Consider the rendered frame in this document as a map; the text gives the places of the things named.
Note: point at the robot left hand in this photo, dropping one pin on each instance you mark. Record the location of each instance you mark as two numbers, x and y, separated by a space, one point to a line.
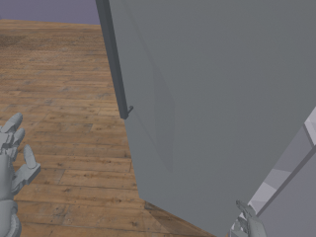
10 139

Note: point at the handle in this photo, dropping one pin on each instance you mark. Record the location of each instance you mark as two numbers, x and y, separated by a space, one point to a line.
108 31

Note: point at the robot right hand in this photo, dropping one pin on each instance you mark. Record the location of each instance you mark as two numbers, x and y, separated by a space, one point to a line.
253 225

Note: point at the fridge door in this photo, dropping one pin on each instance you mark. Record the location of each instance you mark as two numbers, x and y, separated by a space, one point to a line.
219 89

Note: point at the robot left forearm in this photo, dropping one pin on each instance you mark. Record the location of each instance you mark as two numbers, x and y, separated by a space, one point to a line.
10 225

